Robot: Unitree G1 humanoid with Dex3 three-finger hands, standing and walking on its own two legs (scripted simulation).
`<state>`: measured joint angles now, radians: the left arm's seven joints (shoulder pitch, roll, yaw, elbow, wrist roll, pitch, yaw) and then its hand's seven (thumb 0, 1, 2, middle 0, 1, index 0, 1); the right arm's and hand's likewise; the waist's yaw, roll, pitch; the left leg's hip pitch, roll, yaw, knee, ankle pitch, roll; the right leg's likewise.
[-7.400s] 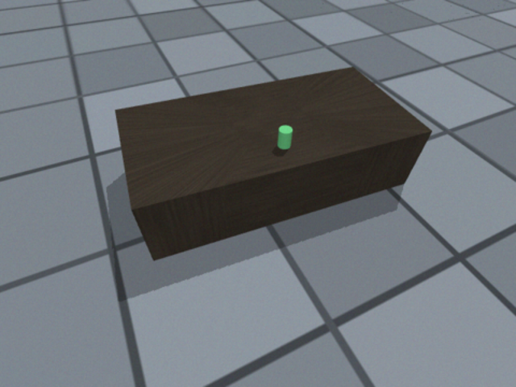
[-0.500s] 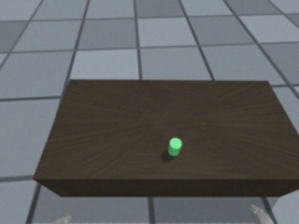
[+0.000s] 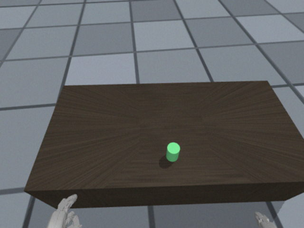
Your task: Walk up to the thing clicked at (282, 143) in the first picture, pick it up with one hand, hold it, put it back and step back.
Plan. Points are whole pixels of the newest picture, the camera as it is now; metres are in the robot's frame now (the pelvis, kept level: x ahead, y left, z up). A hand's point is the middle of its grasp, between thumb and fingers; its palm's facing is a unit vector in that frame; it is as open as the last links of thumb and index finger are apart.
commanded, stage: go down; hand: right
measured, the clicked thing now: (172, 152) +0.51 -0.07 -0.34
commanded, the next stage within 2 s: none
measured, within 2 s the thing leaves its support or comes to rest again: neither
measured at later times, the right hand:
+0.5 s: hand out of the picture +0.15 -0.24 -0.11, palm faces +0.04 +0.95 -0.32, open 17.4 cm
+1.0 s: hand (249, 165) +0.33 -0.27 -0.06, palm faces +0.08 +0.99 -0.14, open 17.4 cm
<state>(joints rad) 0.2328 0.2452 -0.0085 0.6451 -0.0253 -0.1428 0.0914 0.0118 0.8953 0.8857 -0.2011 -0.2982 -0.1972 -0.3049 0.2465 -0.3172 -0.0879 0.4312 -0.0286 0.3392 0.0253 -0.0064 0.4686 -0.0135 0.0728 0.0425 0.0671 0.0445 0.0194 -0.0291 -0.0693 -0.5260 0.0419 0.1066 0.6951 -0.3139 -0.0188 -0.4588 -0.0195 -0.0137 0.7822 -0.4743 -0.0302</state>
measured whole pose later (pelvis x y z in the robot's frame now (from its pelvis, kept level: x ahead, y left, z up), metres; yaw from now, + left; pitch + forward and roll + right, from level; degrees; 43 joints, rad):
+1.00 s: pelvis -0.03 +0.01 -0.03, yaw +0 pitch +15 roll +2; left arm 0.35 0.29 -0.01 0.70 -0.01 -0.18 0.08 0.01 0.89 0.89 -0.19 -0.29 -0.19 -0.30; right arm -0.43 -0.54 -0.37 0.95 0.07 -0.03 0.32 -0.01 0.52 -0.01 0.08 0.04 0.07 0.04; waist 0.08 -0.01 -0.07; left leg -0.82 0.05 0.10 0.90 -0.34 0.00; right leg -0.75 -0.02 -0.01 0.99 -0.51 -0.03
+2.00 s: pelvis -0.04 +0.01 -0.07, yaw +2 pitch +26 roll +4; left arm 0.34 0.32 -0.07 0.67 0.02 -0.11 0.01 0.01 0.89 0.92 -0.18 -0.30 -0.18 -0.30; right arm -0.82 -0.75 -0.55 1.27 0.06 -0.32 0.47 -0.02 0.60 -0.02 0.07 0.04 0.07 0.04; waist 0.16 0.00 -0.11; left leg -1.13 0.03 0.10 1.05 -0.37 0.00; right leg -1.06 -0.05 -0.01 1.18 -0.57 -0.03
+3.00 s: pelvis -0.12 +0.00 -0.31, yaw +4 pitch +37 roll +7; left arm 0.23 0.30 -0.17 0.62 0.09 -0.07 -0.07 0.00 0.88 0.93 -0.19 -0.29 -0.18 -0.30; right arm -1.14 -0.74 -0.52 1.27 0.00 -0.48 0.41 -0.02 0.51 -0.05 0.06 0.04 0.06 0.05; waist 0.29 -0.04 -0.06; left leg -2.07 0.12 0.12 1.91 -0.48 0.02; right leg -2.02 -0.01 0.05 2.10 -0.73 -0.05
